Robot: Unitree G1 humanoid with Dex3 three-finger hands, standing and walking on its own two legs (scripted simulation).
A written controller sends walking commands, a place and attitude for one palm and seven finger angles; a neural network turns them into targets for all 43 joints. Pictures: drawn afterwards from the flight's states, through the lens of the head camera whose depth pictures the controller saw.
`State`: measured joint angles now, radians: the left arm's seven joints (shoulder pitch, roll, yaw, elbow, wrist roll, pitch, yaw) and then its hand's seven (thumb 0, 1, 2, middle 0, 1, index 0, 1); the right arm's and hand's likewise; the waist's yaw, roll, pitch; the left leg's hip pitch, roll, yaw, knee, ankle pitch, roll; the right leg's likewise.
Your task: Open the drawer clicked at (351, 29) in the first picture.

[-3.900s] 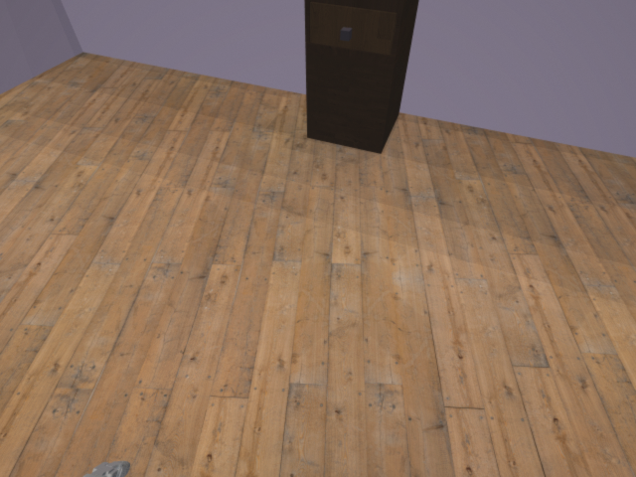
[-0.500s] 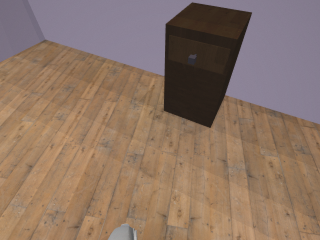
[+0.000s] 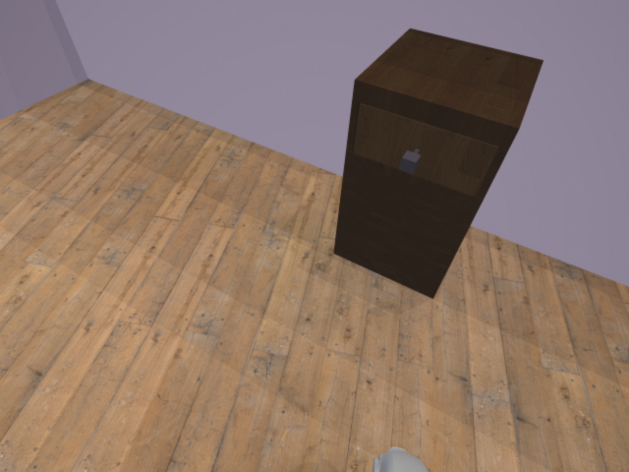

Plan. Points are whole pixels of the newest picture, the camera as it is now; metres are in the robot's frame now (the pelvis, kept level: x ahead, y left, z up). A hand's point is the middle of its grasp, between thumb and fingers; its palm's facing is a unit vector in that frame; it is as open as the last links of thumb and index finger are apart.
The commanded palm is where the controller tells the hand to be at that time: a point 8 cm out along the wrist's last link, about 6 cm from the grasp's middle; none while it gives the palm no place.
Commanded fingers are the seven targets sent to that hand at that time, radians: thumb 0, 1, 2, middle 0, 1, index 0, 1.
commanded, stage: turn to face it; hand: left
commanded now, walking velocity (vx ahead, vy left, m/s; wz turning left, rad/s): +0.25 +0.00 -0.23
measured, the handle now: (412, 158) +0.94 -0.22 -0.17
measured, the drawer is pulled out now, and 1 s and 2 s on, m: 0.00 0.00 0.00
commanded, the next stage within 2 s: take the last steps up to it in 0.82 s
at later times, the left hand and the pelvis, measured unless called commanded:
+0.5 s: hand (239, 417) +0.23 +0.13 -0.17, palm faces -0.12 -0.97 -0.23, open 7.2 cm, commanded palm none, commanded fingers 0.00 0.90 0.90 -0.20 -0.30 -0.20 -0.30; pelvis +0.13 -0.05 -0.01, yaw -10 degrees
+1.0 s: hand (225, 397) +0.26 +0.16 -0.18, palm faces -0.32 -0.92 -0.21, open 7.4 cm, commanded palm none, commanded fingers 0.00 0.90 0.90 -0.20 -0.30 -0.20 -0.30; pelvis +0.15 -0.01 +0.00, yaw -22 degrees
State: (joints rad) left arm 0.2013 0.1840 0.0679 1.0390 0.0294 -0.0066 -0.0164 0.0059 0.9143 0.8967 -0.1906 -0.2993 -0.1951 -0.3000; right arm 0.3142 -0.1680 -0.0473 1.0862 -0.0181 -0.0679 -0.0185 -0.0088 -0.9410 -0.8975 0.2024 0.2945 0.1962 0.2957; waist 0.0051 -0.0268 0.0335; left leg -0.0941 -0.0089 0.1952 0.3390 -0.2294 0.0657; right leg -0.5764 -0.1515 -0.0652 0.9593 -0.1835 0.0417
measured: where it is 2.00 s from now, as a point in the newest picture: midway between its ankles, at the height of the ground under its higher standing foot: (358, 432)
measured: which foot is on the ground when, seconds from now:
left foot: down 0.00-0.22, up 0.24-0.62, down 0.64-1.00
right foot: up 0.00-0.18, down 0.20-0.64, up 0.66-1.00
